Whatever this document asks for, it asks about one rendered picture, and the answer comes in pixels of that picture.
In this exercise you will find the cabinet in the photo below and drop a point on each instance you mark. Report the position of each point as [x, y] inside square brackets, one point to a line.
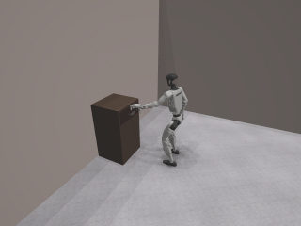
[115, 142]

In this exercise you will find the right robot upper arm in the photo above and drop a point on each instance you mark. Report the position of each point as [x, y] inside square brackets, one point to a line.
[184, 99]

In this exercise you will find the left robot foot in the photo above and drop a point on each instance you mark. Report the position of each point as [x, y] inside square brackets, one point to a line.
[168, 162]

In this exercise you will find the left robot upper arm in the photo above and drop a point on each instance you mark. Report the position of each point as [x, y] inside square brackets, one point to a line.
[166, 96]

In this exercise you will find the left robot forearm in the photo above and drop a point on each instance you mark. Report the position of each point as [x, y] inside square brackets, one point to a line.
[146, 106]

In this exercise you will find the right robot shin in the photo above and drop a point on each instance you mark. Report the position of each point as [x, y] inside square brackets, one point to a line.
[172, 141]

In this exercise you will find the left robot hand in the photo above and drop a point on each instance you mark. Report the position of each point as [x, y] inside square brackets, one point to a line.
[136, 106]

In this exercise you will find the drawer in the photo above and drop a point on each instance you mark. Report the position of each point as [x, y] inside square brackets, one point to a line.
[123, 115]

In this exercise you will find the right robot forearm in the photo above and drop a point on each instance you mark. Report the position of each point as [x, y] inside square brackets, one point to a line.
[183, 107]

